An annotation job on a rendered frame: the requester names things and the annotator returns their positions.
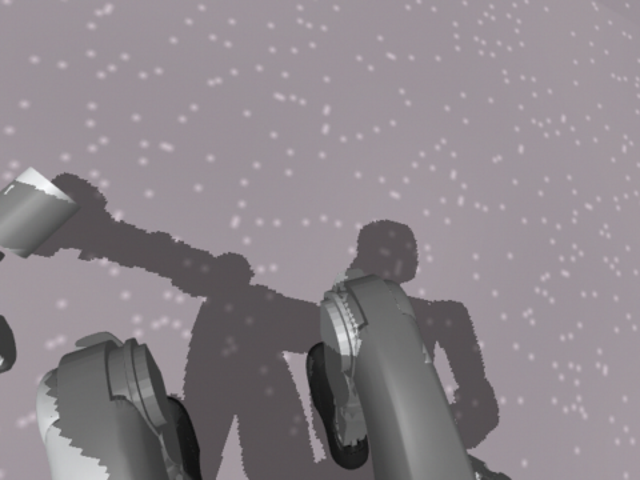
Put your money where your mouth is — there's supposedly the right robot hand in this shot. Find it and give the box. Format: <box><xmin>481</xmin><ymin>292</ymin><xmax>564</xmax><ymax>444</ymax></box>
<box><xmin>468</xmin><ymin>454</ymin><xmax>512</xmax><ymax>480</ymax></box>

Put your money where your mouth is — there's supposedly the can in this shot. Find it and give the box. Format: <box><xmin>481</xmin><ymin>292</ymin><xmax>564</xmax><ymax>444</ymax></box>
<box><xmin>0</xmin><ymin>166</ymin><xmax>82</xmax><ymax>258</ymax></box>

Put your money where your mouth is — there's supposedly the left robot foot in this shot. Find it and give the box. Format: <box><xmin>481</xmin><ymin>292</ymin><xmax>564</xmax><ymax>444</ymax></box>
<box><xmin>167</xmin><ymin>396</ymin><xmax>202</xmax><ymax>480</ymax></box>

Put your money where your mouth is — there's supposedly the right robot foot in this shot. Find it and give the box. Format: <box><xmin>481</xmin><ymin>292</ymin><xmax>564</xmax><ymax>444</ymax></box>
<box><xmin>306</xmin><ymin>342</ymin><xmax>369</xmax><ymax>470</ymax></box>

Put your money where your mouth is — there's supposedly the left robot arm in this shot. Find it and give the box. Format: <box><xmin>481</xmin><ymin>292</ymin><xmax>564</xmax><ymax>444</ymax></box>
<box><xmin>0</xmin><ymin>315</ymin><xmax>16</xmax><ymax>373</ymax></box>

